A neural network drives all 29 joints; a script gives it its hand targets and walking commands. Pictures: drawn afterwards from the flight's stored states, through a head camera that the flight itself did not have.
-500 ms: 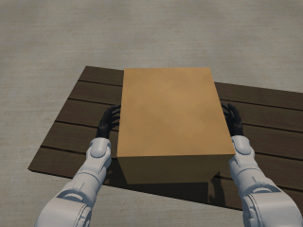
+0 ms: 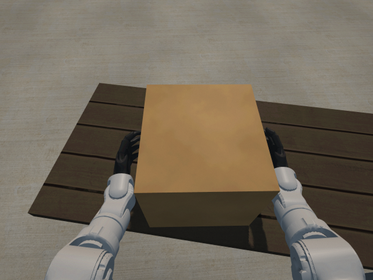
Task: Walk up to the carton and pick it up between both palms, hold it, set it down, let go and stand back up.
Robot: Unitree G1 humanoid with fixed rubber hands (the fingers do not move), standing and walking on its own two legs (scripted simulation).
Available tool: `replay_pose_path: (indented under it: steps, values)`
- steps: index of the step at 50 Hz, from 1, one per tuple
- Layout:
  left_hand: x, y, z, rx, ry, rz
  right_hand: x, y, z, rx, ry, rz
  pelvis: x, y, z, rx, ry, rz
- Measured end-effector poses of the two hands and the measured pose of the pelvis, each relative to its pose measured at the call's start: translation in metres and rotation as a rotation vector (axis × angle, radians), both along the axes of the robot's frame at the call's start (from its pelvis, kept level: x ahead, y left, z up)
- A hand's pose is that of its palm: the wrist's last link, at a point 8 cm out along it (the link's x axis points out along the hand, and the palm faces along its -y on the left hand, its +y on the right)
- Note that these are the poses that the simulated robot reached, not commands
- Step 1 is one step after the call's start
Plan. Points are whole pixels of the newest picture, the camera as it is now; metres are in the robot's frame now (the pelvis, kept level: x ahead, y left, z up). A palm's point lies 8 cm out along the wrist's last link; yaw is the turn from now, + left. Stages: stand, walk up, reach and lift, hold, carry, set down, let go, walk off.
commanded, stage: reach and lift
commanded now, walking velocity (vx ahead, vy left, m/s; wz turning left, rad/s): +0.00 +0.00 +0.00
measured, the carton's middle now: (199, 157) +0.41 -0.03 -0.02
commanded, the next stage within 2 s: none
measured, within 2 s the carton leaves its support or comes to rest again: leaves its support in 0.48 s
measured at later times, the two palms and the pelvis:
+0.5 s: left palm (121, 166) +0.37 +0.15 +0.01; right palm (274, 169) +0.36 -0.20 +0.02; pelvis +0.00 +0.01 +0.00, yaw +0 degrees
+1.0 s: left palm (113, 150) +0.37 +0.15 +0.08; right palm (285, 152) +0.36 -0.19 +0.09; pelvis -0.01 +0.00 +0.01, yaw +0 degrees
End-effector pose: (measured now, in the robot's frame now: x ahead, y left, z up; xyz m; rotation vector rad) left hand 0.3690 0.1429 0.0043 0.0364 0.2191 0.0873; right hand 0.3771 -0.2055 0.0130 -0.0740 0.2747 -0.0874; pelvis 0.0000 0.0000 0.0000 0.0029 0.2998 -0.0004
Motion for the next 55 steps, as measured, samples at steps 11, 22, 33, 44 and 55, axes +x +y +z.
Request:
replay_pose_path:
  steps: [11, 22, 33, 44, 55]
  values:
    - [0.000, 0.001, -0.001, -0.012, -0.004, 0.027, -0.006, 0.004, -0.001, 0.011, -0.008, -0.029, 0.000, 0.001, 0.000, -0.001, 0.001, 0.000]
    - [-0.002, 0.003, 0.003, -0.014, -0.019, 0.012, -0.016, 0.008, 0.001, 0.011, -0.030, -0.061, -0.001, 0.005, 0.001, -0.006, -0.003, 0.000]
    - [-0.004, 0.007, 0.027, -0.027, -0.089, 0.011, -0.019, 0.012, 0.028, 0.009, -0.102, -0.065, -0.008, 0.008, 0.002, -0.011, -0.020, -0.001]
    - [-0.006, 0.006, 0.048, -0.031, -0.078, 0.012, -0.021, 0.011, 0.051, 0.018, -0.095, -0.071, -0.012, 0.005, 0.004, -0.007, -0.069, 0.000]
    - [0.000, 0.005, 0.089, 0.016, -0.071, -0.009, -0.020, 0.010, 0.087, 0.024, -0.088, -0.084, -0.009, 0.002, 0.009, -0.003, -0.142, 0.000]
